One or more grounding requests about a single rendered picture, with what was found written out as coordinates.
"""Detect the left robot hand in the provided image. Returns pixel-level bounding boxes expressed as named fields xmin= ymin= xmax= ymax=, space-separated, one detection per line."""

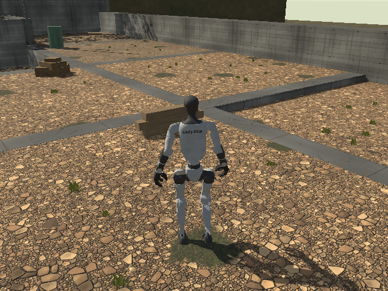
xmin=153 ymin=171 xmax=167 ymax=187

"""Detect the left robot upper arm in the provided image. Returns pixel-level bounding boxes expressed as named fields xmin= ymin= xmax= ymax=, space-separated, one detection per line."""
xmin=163 ymin=122 xmax=179 ymax=156

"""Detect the left robot forearm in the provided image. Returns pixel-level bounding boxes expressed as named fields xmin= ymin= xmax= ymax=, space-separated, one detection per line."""
xmin=155 ymin=147 xmax=169 ymax=173

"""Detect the robot torso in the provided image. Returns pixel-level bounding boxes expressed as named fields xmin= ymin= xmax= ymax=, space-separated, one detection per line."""
xmin=179 ymin=119 xmax=207 ymax=182

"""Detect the right robot upper arm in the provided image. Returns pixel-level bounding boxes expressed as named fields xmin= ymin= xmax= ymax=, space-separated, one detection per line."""
xmin=205 ymin=121 xmax=222 ymax=154

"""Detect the robot right thigh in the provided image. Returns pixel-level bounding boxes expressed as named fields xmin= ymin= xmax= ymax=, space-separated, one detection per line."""
xmin=200 ymin=168 xmax=215 ymax=205

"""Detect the right robot forearm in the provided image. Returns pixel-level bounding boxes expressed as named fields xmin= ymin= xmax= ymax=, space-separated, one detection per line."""
xmin=216 ymin=145 xmax=227 ymax=167

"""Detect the right robot hand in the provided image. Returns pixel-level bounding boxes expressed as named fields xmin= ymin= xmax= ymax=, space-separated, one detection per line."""
xmin=215 ymin=165 xmax=229 ymax=177

